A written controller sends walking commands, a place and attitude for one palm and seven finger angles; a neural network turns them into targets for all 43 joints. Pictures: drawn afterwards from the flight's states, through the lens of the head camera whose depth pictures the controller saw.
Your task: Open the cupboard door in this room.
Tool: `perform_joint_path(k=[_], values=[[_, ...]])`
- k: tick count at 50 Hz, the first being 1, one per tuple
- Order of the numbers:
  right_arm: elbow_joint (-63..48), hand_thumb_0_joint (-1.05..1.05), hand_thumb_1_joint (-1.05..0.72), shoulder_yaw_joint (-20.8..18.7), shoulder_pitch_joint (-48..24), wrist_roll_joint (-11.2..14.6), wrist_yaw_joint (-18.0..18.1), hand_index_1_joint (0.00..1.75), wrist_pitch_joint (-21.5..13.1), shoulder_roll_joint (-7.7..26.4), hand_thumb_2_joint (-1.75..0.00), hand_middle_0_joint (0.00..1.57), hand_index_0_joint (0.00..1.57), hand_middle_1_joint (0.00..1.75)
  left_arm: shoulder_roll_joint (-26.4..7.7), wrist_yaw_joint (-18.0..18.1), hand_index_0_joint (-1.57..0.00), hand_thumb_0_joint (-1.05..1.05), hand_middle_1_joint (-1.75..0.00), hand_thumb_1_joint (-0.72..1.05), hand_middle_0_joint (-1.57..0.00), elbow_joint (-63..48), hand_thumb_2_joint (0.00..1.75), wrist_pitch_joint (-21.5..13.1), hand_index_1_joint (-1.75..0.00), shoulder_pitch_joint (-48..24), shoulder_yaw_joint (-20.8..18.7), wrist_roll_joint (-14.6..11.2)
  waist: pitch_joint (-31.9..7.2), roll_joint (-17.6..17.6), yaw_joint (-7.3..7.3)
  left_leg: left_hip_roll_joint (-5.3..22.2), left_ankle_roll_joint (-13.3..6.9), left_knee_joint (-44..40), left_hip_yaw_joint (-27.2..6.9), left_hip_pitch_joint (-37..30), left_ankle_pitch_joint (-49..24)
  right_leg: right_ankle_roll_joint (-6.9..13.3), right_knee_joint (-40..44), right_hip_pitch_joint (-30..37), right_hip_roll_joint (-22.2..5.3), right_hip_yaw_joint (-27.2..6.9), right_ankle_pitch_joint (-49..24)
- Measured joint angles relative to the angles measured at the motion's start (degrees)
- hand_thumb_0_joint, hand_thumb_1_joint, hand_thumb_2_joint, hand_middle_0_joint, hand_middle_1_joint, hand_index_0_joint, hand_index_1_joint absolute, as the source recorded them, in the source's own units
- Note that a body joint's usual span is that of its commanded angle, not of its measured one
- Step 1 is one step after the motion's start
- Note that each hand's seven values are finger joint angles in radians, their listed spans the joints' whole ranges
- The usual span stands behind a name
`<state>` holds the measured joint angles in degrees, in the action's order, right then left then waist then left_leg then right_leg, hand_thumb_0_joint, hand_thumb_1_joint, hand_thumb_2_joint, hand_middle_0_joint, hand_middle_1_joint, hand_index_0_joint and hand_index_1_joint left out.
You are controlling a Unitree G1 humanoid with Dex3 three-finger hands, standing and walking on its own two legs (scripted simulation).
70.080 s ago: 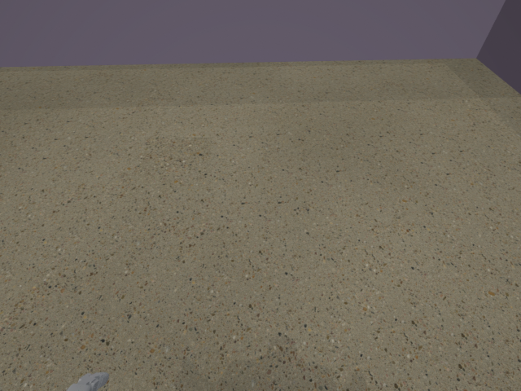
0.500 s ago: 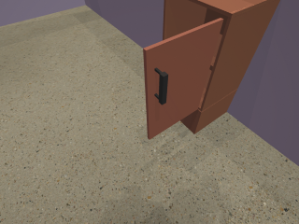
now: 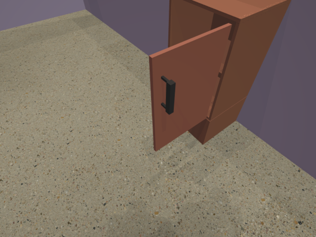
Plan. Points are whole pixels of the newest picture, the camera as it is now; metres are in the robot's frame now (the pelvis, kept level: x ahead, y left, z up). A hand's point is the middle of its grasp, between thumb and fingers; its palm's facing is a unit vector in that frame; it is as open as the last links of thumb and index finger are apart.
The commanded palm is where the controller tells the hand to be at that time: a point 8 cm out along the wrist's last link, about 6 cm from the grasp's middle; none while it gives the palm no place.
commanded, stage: look to check the result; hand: left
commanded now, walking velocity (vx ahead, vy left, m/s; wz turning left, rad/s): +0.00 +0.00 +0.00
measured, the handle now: (166, 95) +0.62 +0.00 -0.04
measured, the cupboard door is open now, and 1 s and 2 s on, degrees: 90 90 90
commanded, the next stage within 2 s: stand and wait in 0.54 s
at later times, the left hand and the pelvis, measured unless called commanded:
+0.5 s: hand out of the picture +0.01 +0.17 -0.17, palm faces +0.03 -0.98 -0.19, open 7.4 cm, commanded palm none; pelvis +0.02 -0.01 +0.00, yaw +0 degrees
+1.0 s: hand out of the picture +0.03 +0.16 -0.17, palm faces +0.03 -0.98 -0.20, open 7.4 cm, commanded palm none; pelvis +0.03 -0.01 +0.00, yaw +0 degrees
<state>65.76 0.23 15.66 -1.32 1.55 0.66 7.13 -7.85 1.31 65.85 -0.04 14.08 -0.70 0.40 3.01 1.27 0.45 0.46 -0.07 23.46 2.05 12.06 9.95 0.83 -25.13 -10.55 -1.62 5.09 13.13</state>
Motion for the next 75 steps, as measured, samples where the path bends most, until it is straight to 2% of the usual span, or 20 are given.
perform_joint_path(k=[30, 75], values=[[0.54, 0.01, -0.92, 0.09, -2.0, 0.16, 0.2, 0.3, -0.28, 1.61, -0.9, 0.2, 0.2, 0.3, -0.45, 0.03, -0.2, 0.0, -0.3, 0.91, -0.2, 0.43, 0.9, -0.53, -0.29, 0.02, 0.31, -0.11, 0.27, -0.26, -0.25, 0.6, 0.65, -1.18, -0.29, -1.99, 1.0, 0.4, 2.01, 2.4, 0.73, 0.27, 0.66], [0.84, 0.01, -0.92, 0.32, -2.16, 0.24, 0.42, 0.3, -0.59, 1.83, -0.9, 0.2, 0.2, 0.3, -1.06, 0.04, -0.2, 0.0, -0.3, 0.91, -0.2, 0.35, 0.9, -0.8, -0.29, 0.41, 0.29, -0.19, -0.05, -0.65, -0.41, 0.95, 1.16, -2.42, -0.71, -3.85, 1.74, 0.73, 3.82, 4.65, 1.19, 0.69, 1.28]])
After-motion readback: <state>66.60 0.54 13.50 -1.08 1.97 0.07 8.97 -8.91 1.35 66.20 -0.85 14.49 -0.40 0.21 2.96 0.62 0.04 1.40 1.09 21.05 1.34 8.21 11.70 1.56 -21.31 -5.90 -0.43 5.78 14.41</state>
